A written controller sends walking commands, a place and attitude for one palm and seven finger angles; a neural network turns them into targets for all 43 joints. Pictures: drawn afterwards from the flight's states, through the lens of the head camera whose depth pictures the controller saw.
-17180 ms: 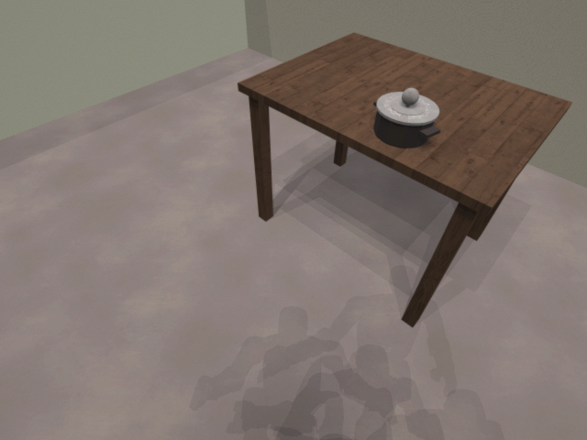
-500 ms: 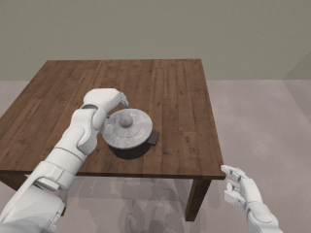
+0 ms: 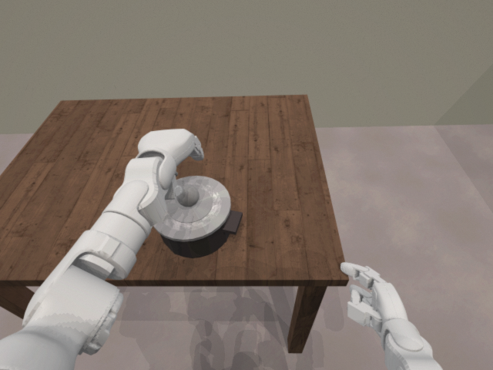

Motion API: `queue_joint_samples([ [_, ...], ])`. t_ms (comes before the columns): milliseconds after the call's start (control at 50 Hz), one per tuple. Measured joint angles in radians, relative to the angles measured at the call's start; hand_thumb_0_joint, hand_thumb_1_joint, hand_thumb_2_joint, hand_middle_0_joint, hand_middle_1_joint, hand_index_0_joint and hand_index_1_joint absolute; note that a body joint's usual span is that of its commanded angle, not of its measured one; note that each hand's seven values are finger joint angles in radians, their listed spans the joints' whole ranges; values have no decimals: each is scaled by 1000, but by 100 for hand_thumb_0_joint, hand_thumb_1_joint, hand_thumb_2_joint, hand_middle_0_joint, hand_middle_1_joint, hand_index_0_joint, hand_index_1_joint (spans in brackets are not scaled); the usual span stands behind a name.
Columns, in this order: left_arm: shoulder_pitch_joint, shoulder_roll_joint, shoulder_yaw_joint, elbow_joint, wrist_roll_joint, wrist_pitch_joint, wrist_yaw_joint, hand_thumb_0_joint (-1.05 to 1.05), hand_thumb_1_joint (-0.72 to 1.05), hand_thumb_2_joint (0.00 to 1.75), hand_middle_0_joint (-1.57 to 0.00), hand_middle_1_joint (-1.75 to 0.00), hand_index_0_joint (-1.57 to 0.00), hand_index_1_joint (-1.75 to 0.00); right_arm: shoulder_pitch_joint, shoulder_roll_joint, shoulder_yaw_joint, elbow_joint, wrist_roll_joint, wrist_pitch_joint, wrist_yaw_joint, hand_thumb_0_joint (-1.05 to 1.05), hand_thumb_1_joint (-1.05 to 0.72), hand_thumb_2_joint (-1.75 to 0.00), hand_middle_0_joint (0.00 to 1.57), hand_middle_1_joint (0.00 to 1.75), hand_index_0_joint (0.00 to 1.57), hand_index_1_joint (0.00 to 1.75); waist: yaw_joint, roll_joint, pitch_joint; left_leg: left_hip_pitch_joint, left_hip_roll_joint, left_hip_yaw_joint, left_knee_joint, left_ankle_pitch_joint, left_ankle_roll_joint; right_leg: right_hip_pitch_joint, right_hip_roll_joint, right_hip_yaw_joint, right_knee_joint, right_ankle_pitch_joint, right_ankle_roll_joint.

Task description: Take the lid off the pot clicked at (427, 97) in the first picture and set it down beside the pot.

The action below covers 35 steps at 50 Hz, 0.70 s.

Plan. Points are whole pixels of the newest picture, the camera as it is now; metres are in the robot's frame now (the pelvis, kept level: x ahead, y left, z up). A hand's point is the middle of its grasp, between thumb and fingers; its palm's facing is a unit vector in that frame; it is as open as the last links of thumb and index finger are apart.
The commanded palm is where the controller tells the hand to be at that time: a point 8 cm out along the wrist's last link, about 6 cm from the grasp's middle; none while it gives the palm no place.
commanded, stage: move the open hand above the knob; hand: left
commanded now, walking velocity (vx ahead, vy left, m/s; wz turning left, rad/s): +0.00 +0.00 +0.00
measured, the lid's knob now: (187, 195) +0.44 +0.13 +0.02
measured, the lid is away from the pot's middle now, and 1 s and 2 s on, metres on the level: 0.00 0.00 0.00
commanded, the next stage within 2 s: lower the open fingers around the knob in 0.50 s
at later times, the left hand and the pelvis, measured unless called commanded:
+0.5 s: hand (167, 176) +0.42 +0.15 +0.10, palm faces -0.25 -0.07 -0.97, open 10.1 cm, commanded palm +0.40 +0.15 +0.16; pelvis +0.00 +0.01 +0.00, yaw +0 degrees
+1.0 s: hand (174, 189) +0.41 +0.14 +0.08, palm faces -0.27 -0.07 -0.96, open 10.1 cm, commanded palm +0.39 +0.14 +0.13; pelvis +0.00 +0.01 +0.00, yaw +0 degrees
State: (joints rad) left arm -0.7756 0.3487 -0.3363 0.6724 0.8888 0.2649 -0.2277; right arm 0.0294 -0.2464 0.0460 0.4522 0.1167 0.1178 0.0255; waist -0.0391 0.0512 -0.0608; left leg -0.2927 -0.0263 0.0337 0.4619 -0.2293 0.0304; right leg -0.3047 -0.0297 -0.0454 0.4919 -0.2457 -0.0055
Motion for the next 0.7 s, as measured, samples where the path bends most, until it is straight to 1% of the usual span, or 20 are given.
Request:
queue_joint_samples([
  [120, 32, 12, 2, -48, -10, -6, -12, 0, -29, 141, -84, -8, -84, -8, -3, -6, -3, -5, -1, 8, -5, 1, -91, -90, 20, 30, 42, 44, 3, 0, 14, 9, 0, -1, -2, 0, 2, 11, 1, -1, -6, 2, 1],
  [180, 28, 22, 8, -46, -9, -11, -7, 0, -29, 141, -84, -8, -84, -8, -6, -6, -3, -1, 1, 8, -11, 1, -91, -90, 20, 30, 42, 44, 4, -3, 16, 9, 0, -1, -3, 1, 2, 12, 1, -1, -10, 5, 1],
  [240, 19, 28, 1, -37, -6, -2, -5, 0, -29, 141, -84, -8, -84, -8, -5, -6, -8, 2, 3, 7, -11, 1, -91, -90, 20, 30, 42, 44, 7, -6, 13, 4, -1, -3, -2, 2, 3, 10, 0, -2, -12, 7, 2],
  [340, 22, 23, -12, -37, -13, 4, -18, 0, -29, 141, -84, -8, -84, -8, -4, -11, -14, 3, 3, 7, -8, 1, -91, -90, 20, 30, 41, 44, 7, -6, 11, 0, -5, -5, 1, 2, 7, 9, -5, -4, -13, 8, 6],
  [400, 23, 20, -18, -50, -16, -3, -25, 0, -29, 141, -84, -8, -84, -8, -6, -12, -16, 4, 0, 6, -11, 1, -91, -90, 20, 30, 41, 43, 5, -7, 15, 0, -8, -5, 1, 3, 11, 10, -8, -4, -13, 9, 9],
  [500, 13, 16, -11, -46, -10, -18, -7, 0, -29, 141, -84, -8, -84, -8, -8, -7, -16, 9, -1, 5, -16, 1, -91, -90, 20, 30, 39, 42, 5, -11, 12, -1, -11, 0, 1, 3, 14, 7, -11, 1, -13, 10, 13],
  [580, 2, 7, -11, -24, -4, -4, 6, 0, -29, 141, -84, -8, -84, -8, -7, -4, -17, 10, 0, 6, -12, 1, -91, -90, 20, 30, 37, 42, 5, -14, 6, -6, -12, 3, 2, 3, 16, 1, -12, 4, -11, 11, 14],
  [700, 21, -3, -22, -36, -5, 12, 7, 0, -29, 141, -84, -8, -84, -8, -3, -9, -22, 4, -2, 10, -4, 1, -91, -90, 20, 30, 36, 41, 6, -11, 4, -8, -15, 5, 6, 0, 18, -1, -14, 6, -8, 9, 16],
])
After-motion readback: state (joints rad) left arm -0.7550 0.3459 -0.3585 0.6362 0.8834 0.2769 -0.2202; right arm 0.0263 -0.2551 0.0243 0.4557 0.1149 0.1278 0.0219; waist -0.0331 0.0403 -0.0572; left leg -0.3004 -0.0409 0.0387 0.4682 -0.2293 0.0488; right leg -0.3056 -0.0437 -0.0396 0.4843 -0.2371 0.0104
